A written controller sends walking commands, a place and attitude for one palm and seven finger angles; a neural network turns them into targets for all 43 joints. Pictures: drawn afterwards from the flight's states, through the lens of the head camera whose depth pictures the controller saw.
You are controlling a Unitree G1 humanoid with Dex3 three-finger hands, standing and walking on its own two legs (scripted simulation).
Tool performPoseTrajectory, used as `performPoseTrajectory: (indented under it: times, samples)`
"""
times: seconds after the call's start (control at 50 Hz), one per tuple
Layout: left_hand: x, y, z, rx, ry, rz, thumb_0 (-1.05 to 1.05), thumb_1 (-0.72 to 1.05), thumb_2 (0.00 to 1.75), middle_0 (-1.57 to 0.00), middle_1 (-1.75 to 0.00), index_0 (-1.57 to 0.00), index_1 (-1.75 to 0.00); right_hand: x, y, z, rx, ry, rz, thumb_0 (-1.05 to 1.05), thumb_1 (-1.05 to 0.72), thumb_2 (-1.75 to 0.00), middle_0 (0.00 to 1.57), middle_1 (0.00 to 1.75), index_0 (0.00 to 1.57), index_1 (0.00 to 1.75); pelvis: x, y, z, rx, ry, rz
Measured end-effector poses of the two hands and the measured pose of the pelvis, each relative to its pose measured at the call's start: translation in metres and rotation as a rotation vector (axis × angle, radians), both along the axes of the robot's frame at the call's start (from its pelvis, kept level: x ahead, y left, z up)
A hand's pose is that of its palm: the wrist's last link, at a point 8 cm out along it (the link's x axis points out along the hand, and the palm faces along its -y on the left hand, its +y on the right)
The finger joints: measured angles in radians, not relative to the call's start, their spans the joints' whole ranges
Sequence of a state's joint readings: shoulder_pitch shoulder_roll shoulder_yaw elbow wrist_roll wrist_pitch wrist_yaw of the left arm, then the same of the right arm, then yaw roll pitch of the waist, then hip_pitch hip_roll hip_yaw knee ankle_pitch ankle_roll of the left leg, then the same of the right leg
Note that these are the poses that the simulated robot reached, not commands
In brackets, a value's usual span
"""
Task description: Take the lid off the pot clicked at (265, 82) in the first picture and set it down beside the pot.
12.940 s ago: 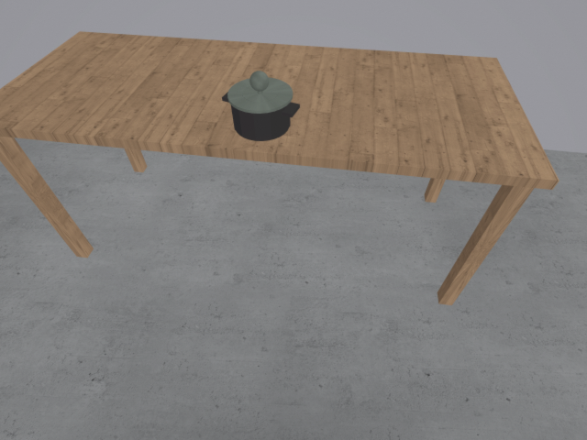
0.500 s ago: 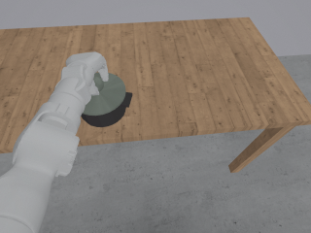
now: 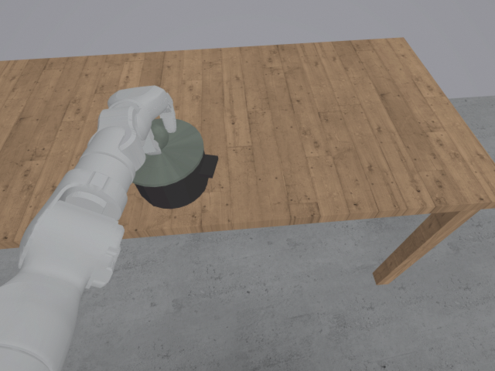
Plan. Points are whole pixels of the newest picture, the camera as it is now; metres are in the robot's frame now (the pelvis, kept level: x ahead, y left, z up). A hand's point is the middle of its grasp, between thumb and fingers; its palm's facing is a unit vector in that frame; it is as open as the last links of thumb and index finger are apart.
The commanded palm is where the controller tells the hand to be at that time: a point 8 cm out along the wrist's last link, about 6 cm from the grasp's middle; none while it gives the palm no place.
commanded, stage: lift the lid straight up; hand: left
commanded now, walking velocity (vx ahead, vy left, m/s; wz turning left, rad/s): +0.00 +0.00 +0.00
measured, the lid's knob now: (155, 137) +0.52 +0.12 +0.07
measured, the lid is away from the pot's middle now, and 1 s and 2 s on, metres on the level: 0.01 0.01 0.06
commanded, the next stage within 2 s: move the lid sideways beside the pot in 1.52 s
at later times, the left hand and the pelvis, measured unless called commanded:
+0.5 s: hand (142, 118) +0.49 +0.12 +0.14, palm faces -0.33 -0.03 -0.94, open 7.6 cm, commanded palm +0.51 +0.12 +0.21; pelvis -0.01 +0.00 +0.00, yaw +1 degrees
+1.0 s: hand (128, 98) +0.50 +0.13 +0.18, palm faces -0.31 -0.04 -0.95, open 7.6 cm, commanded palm +0.51 +0.12 +0.25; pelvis -0.01 +0.00 +0.00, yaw +1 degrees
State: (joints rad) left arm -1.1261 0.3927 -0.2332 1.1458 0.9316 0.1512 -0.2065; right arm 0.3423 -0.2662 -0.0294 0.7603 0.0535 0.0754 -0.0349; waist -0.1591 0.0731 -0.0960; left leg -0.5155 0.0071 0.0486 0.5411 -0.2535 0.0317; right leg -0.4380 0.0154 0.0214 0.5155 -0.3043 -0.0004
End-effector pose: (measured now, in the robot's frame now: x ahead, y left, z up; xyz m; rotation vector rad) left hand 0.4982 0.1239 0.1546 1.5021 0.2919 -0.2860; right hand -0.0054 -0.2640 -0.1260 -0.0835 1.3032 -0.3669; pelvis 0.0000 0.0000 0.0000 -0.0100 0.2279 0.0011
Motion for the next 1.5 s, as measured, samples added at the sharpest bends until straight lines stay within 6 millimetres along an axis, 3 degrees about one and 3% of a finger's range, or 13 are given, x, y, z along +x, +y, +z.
performPoseTrajectory:
  times: [0.36, 0.62, 0.86, 1.36, 1.5]
  samples:
    - [-0.007, 0.003, 0.030, 0.012, -0.021, 0.008, 0.00, 0.25, 0.61, -0.66, -0.99, -0.69, -0.99, 0.029, -0.006, 0.004, -0.015, -0.080, 0.053, 0.00, -0.90, -0.90, 0.20, 0.30, 0.20, 0.30, -0.004, 0.000, 0.002, 0.004, -0.029, 0.013]
    - [-0.005, -0.006, 0.052, -0.002, -0.048, 0.005, 0.00, 0.25, 0.61, -0.66, -0.99, -0.69, -0.99, 0.023, 0.000, 0.002, 0.005, -0.082, 0.059, 0.00, -0.90, -0.90, 0.20, 0.30, 0.20, 0.30, -0.006, 0.001, 0.003, 0.007, -0.036, 0.012]
    - [-0.002, 0.006, 0.071, 0.004, -0.038, 0.041, 0.00, 0.25, 0.61, -0.66, -0.99, -0.69, -0.99, 0.015, -0.002, 0.006, -0.009, -0.076, 0.046, 0.01, -0.90, -0.90, 0.20, 0.30, 0.20, 0.30, -0.006, 0.002, 0.005, 0.005, -0.044, 0.010]
    - [0.001, -0.008, 0.113, 0.012, -0.084, 0.040, 0.00, 0.24, 0.61, -0.67, -0.99, -0.69, -0.99, 0.029, 0.005, 0.006, 0.008, -0.123, 0.092, 0.01, -0.90, -0.90, 0.20, 0.30, 0.20, 0.30, -0.006, 0.004, 0.005, 0.008, -0.041, 0.020]
    - [0.002, -0.005, 0.113, 0.007, -0.052, 0.056, 0.00, 0.24, 0.61, -0.67, -0.99, -0.69, -0.99, 0.027, 0.002, 0.008, 0.000, -0.107, 0.085, 0.01, -0.90, -0.90, 0.20, 0.30, 0.20, 0.30, -0.005, 0.003, 0.006, 0.007, -0.043, 0.017]
